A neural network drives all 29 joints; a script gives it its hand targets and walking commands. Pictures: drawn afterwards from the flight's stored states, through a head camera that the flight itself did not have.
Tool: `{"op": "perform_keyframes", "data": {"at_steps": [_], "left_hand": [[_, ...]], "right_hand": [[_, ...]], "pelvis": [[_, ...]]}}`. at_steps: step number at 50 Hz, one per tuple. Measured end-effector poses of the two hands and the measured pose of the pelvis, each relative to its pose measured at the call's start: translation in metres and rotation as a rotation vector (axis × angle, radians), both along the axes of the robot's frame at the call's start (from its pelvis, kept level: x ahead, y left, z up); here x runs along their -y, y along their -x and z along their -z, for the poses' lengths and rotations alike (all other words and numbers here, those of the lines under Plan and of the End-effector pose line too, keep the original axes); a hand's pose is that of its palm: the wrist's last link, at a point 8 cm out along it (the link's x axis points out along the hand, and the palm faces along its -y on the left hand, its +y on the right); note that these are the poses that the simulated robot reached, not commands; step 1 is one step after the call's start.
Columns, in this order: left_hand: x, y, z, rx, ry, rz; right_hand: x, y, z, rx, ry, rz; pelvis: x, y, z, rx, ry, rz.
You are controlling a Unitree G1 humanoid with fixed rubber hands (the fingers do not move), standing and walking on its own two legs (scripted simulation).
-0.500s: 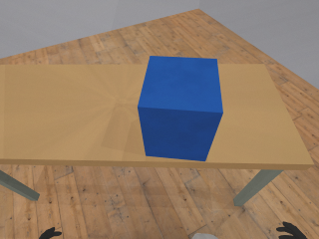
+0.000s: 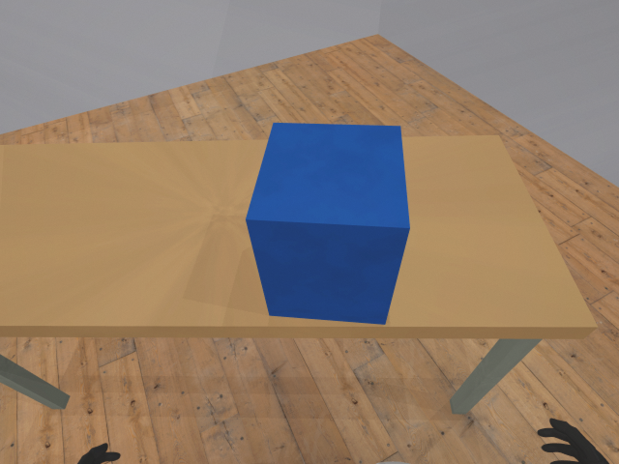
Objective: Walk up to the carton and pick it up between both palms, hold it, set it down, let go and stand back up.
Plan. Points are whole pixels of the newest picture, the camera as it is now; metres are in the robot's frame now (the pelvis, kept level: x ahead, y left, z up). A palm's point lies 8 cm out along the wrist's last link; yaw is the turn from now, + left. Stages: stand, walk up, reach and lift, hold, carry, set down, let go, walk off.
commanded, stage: walk up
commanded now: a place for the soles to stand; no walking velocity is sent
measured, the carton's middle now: (330, 226) +0.46 -0.01 +0.01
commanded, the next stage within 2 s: reach and lift in 0.96 s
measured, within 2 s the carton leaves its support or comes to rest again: neither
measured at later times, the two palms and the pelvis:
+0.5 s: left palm out of the picture +0.12 +0.32 -0.07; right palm out of the picture +0.13 -0.33 -0.08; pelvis +0.02 +0.00 +0.00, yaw +0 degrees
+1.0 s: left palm out of the picture +0.12 +0.32 -0.07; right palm out of the picture +0.13 -0.33 -0.08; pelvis +0.02 -0.01 +0.00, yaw +0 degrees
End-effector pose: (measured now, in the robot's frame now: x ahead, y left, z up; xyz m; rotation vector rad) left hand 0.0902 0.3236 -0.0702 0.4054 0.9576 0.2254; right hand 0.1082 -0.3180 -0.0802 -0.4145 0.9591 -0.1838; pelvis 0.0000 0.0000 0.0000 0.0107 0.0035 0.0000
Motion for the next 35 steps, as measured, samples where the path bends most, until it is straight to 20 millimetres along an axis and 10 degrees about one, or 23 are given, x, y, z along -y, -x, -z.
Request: {"op": "perform_keyframes", "data": {"at_steps": [13, 35], "left_hand": [[0.008, -0.031, -0.003, -0.017, -0.004, 0.020], [0.004, -0.027, -0.002, 0.000, 0.001, 0.018]], "right_hand": [[0.008, -0.023, -0.002, 0.001, 0.005, 0.010], [0.005, -0.018, -0.005, 0.024, 0.012, 0.014]], "pelvis": [[0.006, -0.027, -0.003, -0.037, -0.005, 0.000], [0.002, -0.020, -0.002, -0.020, 0.001, 0.001]]}}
